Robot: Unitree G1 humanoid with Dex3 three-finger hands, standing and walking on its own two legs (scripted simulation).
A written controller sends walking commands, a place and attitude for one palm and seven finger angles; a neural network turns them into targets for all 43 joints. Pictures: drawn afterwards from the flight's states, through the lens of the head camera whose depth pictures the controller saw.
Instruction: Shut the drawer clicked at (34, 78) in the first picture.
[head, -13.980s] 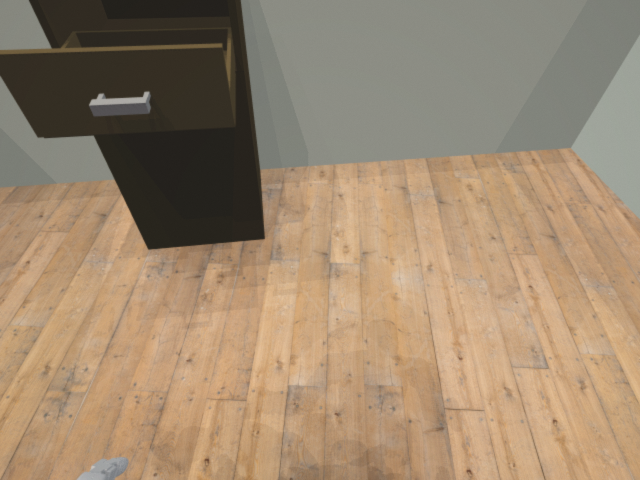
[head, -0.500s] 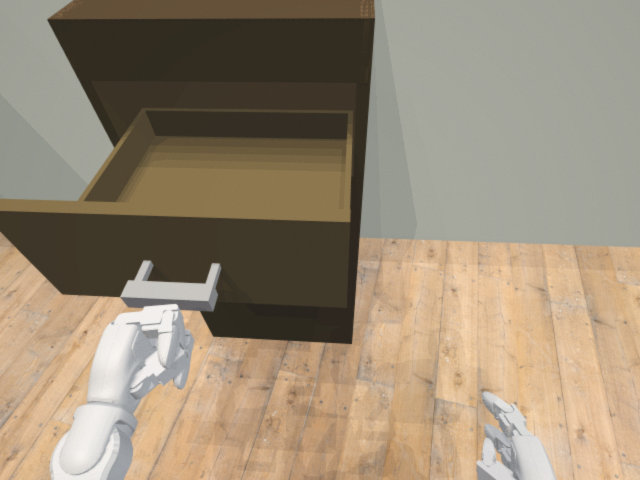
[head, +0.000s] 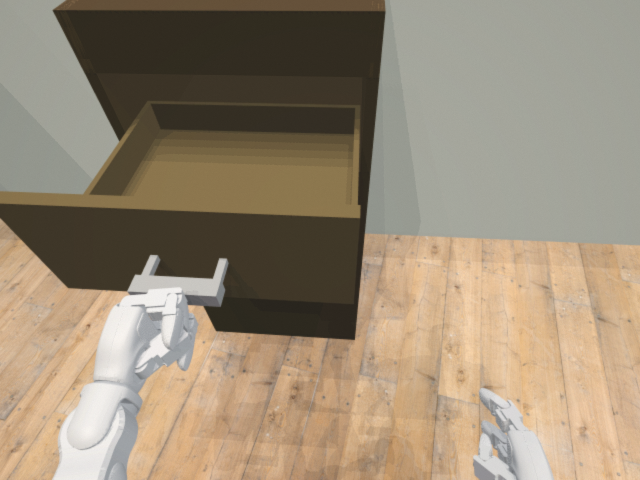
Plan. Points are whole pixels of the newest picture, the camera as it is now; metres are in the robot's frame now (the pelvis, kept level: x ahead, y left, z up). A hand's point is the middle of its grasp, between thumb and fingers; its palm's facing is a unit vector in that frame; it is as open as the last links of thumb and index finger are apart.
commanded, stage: push the drawer shut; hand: left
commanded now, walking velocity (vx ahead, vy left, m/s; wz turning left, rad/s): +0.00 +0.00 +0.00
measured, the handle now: (182, 277) +0.34 +0.19 +0.08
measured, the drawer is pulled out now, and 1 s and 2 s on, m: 0.30 0.19 0.08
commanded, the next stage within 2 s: none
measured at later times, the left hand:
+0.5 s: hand (201, 311) +0.29 +0.16 +0.08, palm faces -0.02 -1.00 -0.06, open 3.3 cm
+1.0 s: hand (213, 261) +0.37 +0.16 +0.08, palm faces -0.03 -1.00 -0.05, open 3.2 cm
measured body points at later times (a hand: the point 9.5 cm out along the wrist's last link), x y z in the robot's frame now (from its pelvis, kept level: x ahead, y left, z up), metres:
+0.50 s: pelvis -0.02 +0.00 +0.00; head +0.01 -0.02 +0.45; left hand +0.29 +0.21 +0.08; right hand +0.15 -0.24 -0.10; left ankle +0.02 +0.11 -0.71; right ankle -0.02 -0.10 -0.71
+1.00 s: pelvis -0.02 +0.00 +0.00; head +0.03 -0.02 +0.45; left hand +0.36 +0.21 +0.08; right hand +0.09 -0.26 -0.11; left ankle +0.02 +0.11 -0.71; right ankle -0.02 -0.10 -0.71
